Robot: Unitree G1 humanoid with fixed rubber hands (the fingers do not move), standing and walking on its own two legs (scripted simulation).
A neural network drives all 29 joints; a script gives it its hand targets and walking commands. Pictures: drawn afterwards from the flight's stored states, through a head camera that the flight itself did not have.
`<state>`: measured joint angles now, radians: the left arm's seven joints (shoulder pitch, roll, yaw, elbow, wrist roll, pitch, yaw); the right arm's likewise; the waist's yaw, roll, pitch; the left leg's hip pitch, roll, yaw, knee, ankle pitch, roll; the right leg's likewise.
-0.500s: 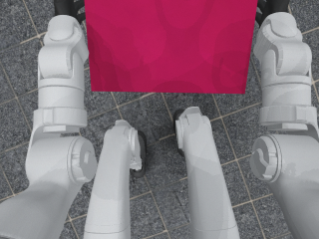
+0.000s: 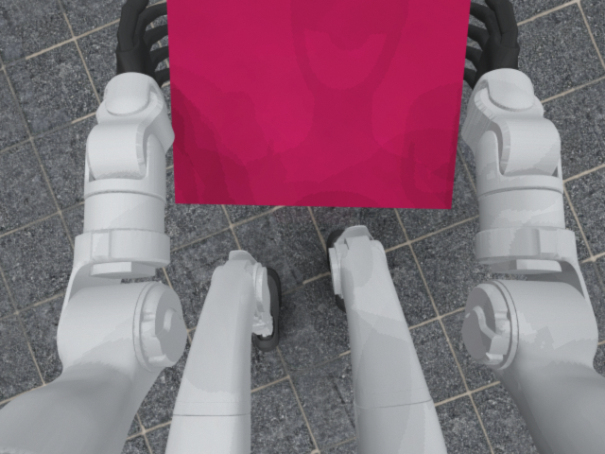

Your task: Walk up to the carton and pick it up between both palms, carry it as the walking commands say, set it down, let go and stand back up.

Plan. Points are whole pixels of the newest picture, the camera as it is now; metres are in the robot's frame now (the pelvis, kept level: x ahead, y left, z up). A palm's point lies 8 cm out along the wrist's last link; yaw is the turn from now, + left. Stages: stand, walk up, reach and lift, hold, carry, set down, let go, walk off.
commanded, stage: reach and lift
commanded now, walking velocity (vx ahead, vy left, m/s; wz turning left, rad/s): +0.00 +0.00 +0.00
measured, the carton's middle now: (313, 84) +0.52 -0.06 -0.14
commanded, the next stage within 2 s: none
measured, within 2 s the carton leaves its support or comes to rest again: neither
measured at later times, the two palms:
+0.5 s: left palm (89, 55) +0.50 +0.13 +0.03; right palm (541, 62) +0.46 -0.24 +0.01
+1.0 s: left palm out of the picture +0.48 +0.16 +0.12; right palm out of the picture +0.45 -0.21 +0.12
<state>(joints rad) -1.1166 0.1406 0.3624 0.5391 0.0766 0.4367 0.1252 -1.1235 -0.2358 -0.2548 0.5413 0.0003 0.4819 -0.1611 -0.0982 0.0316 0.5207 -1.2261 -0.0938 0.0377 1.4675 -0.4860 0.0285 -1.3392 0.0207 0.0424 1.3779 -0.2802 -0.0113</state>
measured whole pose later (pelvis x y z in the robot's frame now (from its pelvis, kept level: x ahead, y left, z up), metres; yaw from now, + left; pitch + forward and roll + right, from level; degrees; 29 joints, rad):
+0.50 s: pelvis +0.02 +0.00 +0.06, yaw -1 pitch +13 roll +3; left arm -0.94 0.09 0.38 0.58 0.11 0.43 0.10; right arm -0.93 -0.14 -0.26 0.53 -0.06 0.50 -0.18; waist -0.09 0.04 0.33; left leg -1.03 -0.08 0.02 1.23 -0.43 0.02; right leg -1.14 0.03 0.05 1.15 -0.24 -0.02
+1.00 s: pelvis +0.12 +0.00 +0.14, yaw +1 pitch +13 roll -1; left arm -0.48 -0.01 0.36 0.62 0.24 0.37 -0.02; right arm -0.44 0.04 -0.36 0.48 -0.26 0.45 0.03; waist -0.08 0.06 -0.04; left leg -0.63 -0.07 -0.07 0.79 -0.39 0.03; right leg -0.72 0.04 -0.01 0.72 -0.23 -0.03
